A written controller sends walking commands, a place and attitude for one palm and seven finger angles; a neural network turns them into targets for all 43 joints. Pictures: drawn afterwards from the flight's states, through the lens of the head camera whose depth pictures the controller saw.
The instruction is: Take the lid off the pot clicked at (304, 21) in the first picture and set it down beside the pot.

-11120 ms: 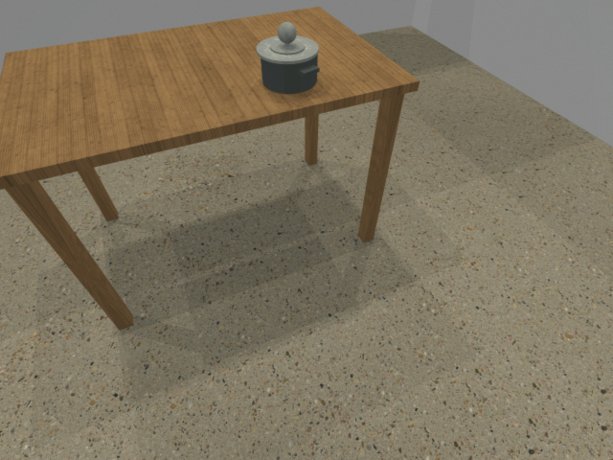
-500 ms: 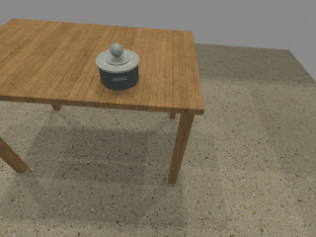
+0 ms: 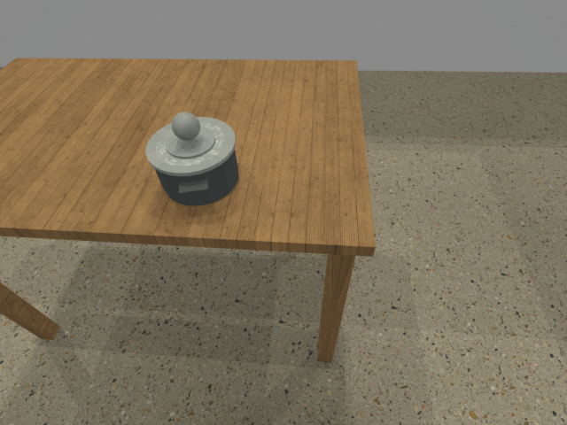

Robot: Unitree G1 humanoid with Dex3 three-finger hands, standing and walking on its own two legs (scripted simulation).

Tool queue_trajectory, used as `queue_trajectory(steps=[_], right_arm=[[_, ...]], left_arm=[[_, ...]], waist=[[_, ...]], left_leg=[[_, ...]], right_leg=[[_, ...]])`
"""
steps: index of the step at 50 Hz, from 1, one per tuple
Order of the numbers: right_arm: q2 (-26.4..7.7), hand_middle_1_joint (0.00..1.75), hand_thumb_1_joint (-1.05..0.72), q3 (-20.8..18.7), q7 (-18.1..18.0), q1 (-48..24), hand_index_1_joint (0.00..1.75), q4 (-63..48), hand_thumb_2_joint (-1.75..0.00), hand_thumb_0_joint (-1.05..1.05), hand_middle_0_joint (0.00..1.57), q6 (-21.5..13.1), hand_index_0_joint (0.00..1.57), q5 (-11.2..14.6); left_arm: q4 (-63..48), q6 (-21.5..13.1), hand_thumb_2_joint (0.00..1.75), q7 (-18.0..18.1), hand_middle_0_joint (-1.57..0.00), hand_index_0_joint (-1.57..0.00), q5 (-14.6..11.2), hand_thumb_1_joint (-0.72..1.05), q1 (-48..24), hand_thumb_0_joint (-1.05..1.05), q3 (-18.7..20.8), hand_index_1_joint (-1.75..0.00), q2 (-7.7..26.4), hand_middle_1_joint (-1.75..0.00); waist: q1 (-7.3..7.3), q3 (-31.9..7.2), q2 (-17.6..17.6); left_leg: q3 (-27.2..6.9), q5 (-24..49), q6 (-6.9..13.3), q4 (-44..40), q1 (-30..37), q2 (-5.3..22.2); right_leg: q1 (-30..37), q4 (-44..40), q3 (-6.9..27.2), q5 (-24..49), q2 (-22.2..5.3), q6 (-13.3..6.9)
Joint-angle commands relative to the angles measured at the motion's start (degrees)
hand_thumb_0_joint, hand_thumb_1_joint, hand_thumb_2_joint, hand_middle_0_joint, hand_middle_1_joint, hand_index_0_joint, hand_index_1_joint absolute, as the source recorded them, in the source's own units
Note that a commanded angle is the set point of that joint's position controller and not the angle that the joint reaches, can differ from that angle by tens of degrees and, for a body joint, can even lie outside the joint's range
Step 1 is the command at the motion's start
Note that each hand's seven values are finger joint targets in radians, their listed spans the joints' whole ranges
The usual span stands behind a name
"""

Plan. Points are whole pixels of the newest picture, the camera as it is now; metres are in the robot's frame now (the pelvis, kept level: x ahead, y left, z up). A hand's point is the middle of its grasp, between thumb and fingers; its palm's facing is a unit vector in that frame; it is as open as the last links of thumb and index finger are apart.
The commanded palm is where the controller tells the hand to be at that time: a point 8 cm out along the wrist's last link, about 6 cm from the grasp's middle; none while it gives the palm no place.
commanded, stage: come to a stop and stand still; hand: left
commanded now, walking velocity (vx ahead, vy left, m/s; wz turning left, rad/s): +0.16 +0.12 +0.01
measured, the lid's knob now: (186, 126) +0.58 +0.21 +0.11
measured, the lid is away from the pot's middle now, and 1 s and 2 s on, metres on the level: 0.00 0.00 0.00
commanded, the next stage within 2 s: look again from close up in 1.26 s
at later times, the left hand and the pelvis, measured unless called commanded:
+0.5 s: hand out of the picture +0.07 +0.24 -0.18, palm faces +0.06 -0.98 -0.20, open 7.4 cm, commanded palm none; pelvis +0.07 +0.05 +0.01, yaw -1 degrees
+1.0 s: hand out of the picture +0.08 +0.15 -0.16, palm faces +0.01 -0.97 -0.24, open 7.3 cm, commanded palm none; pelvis +0.04 -0.03 +0.01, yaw +0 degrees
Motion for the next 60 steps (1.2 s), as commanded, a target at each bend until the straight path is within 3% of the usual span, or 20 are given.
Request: queue_trajectory(steps=[1, 4, 10, 13, 14, 16, 17, 20, 24, 31, 33, 34, 35, 36, 37, 39, 43, 48, 53, 60], right_arm=[[-0.34, 0.30, -0.90, -0.74, 0.55, 1.34, 0.30, -3.67, -0.90, 0.00, 0.20, 0.10, 0.20, -0.89], [-0.40, 0.30, -0.90, -0.80, 1.08, 0.00, 0.30, -4.32, -0.90, 0.00, 0.20, 0.55, 0.20, -0.68], [-2.30, 0.30, -0.90, -0.38, 0.45, -8.36, 0.30, -7.01, -0.90, 0.00, 0.20, 0.71, 0.20, 0.35], [-3.48, 0.30, -0.90, -0.94, 0.00, -6.25, 0.30, -6.50, -0.90, 0.00, 0.20, 0.32, 0.20, 0.26], [-5.21, 0.30, -0.90, -1.15, -0.18, -5.37, 0.30, -6.01, -0.90, 0.00, 0.20, -0.16, 0.20, 0.19], [-11.38, 0.30, -0.90, -2.04, -1.06, -4.13, 0.30, -7.14, -0.90, 0.00, 0.20, -0.47, 0.20, -0.15], [-11.64, 0.30, -0.90, -2.09, -1.45, -4.56, 0.30, -7.19, -0.90, 0.00, 0.20, 0.03, 0.20, -0.37], [-9.91, 0.30, -0.90, -1.71, -2.91, -7.31, 0.30, -7.41, -0.90, 0.00, 0.20, 0.25, 0.20, -0.42], [-9.17, 0.30, -0.90, -2.32, -2.95, -9.78, 0.30, -8.87, -0.90, 0.00, 0.20, 0.61, 0.20, -0.47], [-10.39, 0.30, -0.90, -2.97, -1.98, -9.74, 0.30, -8.05, -0.90, 0.00, 0.20, 1.33, 0.20, -1.02], [-10.63, 0.30, -0.90, -3.11, -1.58, -9.99, 0.30, -7.68, -0.90, 0.00, 0.20, 1.63, 0.20, -0.78], [-9.57, 0.30, -0.90, -2.95, -1.29, -9.41, 0.30, -7.51, -0.90, 0.00, 0.20, 1.64, 0.20, -0.43], [-7.30, 0.30, -0.90, -2.58, -1.05, -8.62, 0.30, -7.41, -0.90, 0.00, 0.20, 1.88, 0.20, 0.02], [-3.98, 0.30, -0.90, -1.69, -0.86, -8.68, 0.30, -8.00, -0.90, 0.00, 0.20, 2.19, 0.20, 0.47], [-3.83, 0.30, -0.90, -1.25, -0.39, -9.97, 0.30, -8.53, -0.90, 0.00, 0.20, 2.54, 0.20, 0.07], [-4.29, 0.30, -0.90, -1.17, -0.09, -10.72, 0.30, -7.22, -0.90, 0.00, 0.20, 2.71, 0.20, -0.39], [-3.21, 0.30, -0.90, -0.40, -0.38, -5.02, 0.30, -2.76, -0.90, 0.00, 0.20, 1.86, 0.20, -0.18], [-3.34, 0.30, -0.90, 0.52, -1.62, -2.03, 0.30, -0.13, -0.90, 0.00, 0.20, 0.34, 0.20, -0.10], [-3.17, 0.30, -0.90, 0.82, -2.39, -0.98, 0.30, 1.78, -0.90, 0.00, 0.20, 0.13, 0.20, 0.02], [-2.54, 0.30, -0.90, 0.85, -2.42, -1.26, 0.30, 1.80, -0.90, 0.00, 0.20, 0.76, 0.20, 0.04]], left_arm=[[0.73, -0.44, 0.90, 0.70, -0.20, -0.20, 0.73, 0.90, 6.89, 0.00, 0.89, -0.30, 6.59, -0.30], [1.32, -0.40, 0.90, 0.37, -0.20, -0.20, 0.62, 0.90, 7.41, 0.00, 0.46, -0.30, 7.62, -0.30], [1.97, 1.29, 0.90, 0.96, -0.20, -0.20, 0.93, 0.90, 7.35, 0.00, 0.76, -0.30, 10.50, -0.30], [2.38, 2.43, 0.90, 1.42, -0.20, -0.20, 0.66, 0.90, 6.62, 0.00, 0.87, -0.30, 10.56, -0.30], [2.46, 2.77, 0.90, 1.41, -0.20, -0.20, 0.49, 0.90, 7.91, 0.00, 0.50, -0.30, 9.68, -0.30], [2.29, 3.59, 0.90, 1.99, -0.20, -0.20, -0.31, 0.90, 12.87, 0.00, -0.62, -0.30, 4.73, -0.30], [2.37, 3.93, 0.90, 2.25, -0.20, -0.20, -0.18, 0.90, 12.53, 0.00, -0.68, -0.30, 4.97, -0.30], [2.82, 5.10, 0.90, 1.97, -0.20, -0.20, 0.35, 0.90, 11.36, 0.00, 0.41, -0.30, 6.81, -0.30], [1.15, 5.64, 0.90, 1.08, -0.20, -0.20, 0.22, 0.90, 9.67, 0.00, 0.97, -0.30, 6.93, -0.30], [-0.89, 5.85, 0.90, 0.50, -0.20, -0.20, 0.14, 0.90, 6.94, 0.00, 0.17, -0.30, 5.77, -0.30], [0.48, 5.40, 0.90, 0.59, -0.20, -0.20, -0.02, 0.90, 9.79, 0.00, 0.08, -0.30, 5.83, -0.30], [1.41, 4.95, 0.90, 0.65, -0.20, -0.20, 0.23, 0.90, 11.53, 0.00, 0.01, -0.30, 6.76, -0.30], [1.65, 4.56, 0.90, 0.97, -0.20, -0.20, 0.62, 0.90, 11.68, 0.00, -0.09, -0.30, 8.38, -0.30], [0.88, 4.04, 0.90, 1.18, -0.20, -0.20, 0.88, 0.90, 8.77, 0.00, -0.05, -0.30, 11.95, -0.30], [-0.38, 3.90, 0.90, 1.15, -0.20, -0.20, 0.48, 0.90, 4.39, 0.00, -0.24, -0.30, 13.87, -0.30], [-0.53, 3.18, 0.90, 1.26, -0.20, -0.20, 0.39, 0.90, 1.26, 0.00, -0.18, -0.30, 12.36, -0.30], [1.08, 2.69, 0.90, 1.01, -0.20, -0.20, -0.21, 0.90, 1.93, 0.00, -0.80, -0.30, 9.40, -0.30], [3.81, 1.90, 0.90, 1.24, -0.20, -0.20, -0.92, 0.90, 5.45, 0.00, -1.37, -0.30, 7.04, -0.30], [5.37, 1.82, 0.90, 1.64, -0.20, -0.20, -1.06, 0.90, 6.79, 0.00, -0.82, -0.30, 8.05, -0.30], [6.61, 2.26, 0.90, 1.50, -0.20, -0.20, -0.65, 0.90, 7.08, 0.00, -1.19, -0.30, 6.96, -0.30]], waist=[[0.43, 1.17, -7.48], [0.32, 0.33, -8.35], [2.21, -1.45, -10.55], [0.38, -3.20, -9.82], [0.75, -4.78, -6.49], [1.35, -8.50, 10.13], [0.68, -7.24, 8.52], [0.80, -5.82, 11.47], [1.00, -7.29, 3.34], [-0.27, -6.05, 11.28], [1.35, -6.29, 9.37], [1.98, -5.58, 4.31], [1.96, -4.64, -2.25], [0.57, -2.03, -13.67], [0.37, 0.34, -16.19], [0.39, 2.73, -16.99], [-0.47, 3.10, -9.74], [0.17, -1.35, -4.74], [1.00, -5.14, -0.27], [0.64, 2.02, -2.99]], left_leg=[[-1.84, 6.65, -1.65, -1.95, -7.03, 4.60], [0.06, 10.67, -2.44, -9.20, -5.75, 3.86], [1.34, 9.50, -4.02, -24.80, -1.49, 0.80], [1.73, 20.36, -3.68, -37.41, 6.47, 0.03], [-0.10, 30.02, -2.93, -40.24, 11.36, 2.36], [-13.98, 63.38, 5.76, -42.98, 15.44, 18.40], [-12.82, 61.17, 8.39, -45.14, 11.66, 19.41], [-11.57, 62.62, 9.18, -44.13, 11.02, 18.07], [-8.15, 52.57, 9.44, -43.88, 12.58, 15.80], [-10.67, 22.98, 7.90, -48.73, 9.49, 13.88], [-10.24, 14.98, 6.19, -47.57, 6.13, 12.29], [-8.56, 10.20, 4.02, -46.03, 1.80, 9.93], [-5.34, 5.58, 1.21, -41.66, -0.48, 5.60], [-0.39, 1.30, -1.96, -35.92, -1.95, 0.70], [-0.76, -0.06, -2.40, -32.73, 1.02, -0.09], [-3.00, 1.86, -1.66, -29.11, 1.69, 0.58], [-2.47, 8.41, -1.71, -30.89, 2.99, 0.16], [-5.40, 22.29, -1.49, -42.38, 10.66, 2.34], [-3.40, 25.14, -2.01, -41.74, 10.77, 3.06], [-3.08, 16.38, -2.00, -43.45, 9.38, 2.41]], right_leg=[[-0.84, -23.13, 14.03, 5.58, -16.17, -4.76], [-0.73, -24.22, 10.61, 5.67, -13.99, -4.55], [5.25, -15.51, 8.29, 27.86, -13.06, -4.73], [5.36, -8.56, 7.30, 23.47, -10.57, -2.09], [3.91, -4.42, 6.37, 17.76, -7.94, -0.06], [-0.23, 6.28, 4.24, -13.10, -0.29, 4.77], [0.78, 14.72, 6.78, -21.00, 1.16, 4.39], [-5.50, 27.82, 13.12, -17.76, 1.70, 4.53], [-8.25, 31.21, 12.66, -13.02, 2.55, 5.67], [-0.23, 8.85, 9.27, -14.16, 1.98, 4.31], [6.65, -2.49, 8.43, -6.27, 2.40, 3.55], [12.33, -9.98, 7.88, -0.50, 2.59, 3.45], [13.46, -16.13, 12.49, 0.55, -0.85, 2.35], [7.43, -20.93, 23.60, -3.97, -9.53, -1.01], [-1.09, -24.20, 26.52, -10.13, -13.90, -4.22], [-3.72, -24.66, 25.17, -9.54, -11.26, -5.16], [1.77, -19.54, 18.04, 1.09, -6.98, -3.85], [6.30, -14.62, 16.48, 14.46, -4.35, -0.48], [13.91, -12.85, 15.02, 27.63, -3.84, 2.10], [8.68, -18.31, 16.32, 12.59, -3.41, 2.39]])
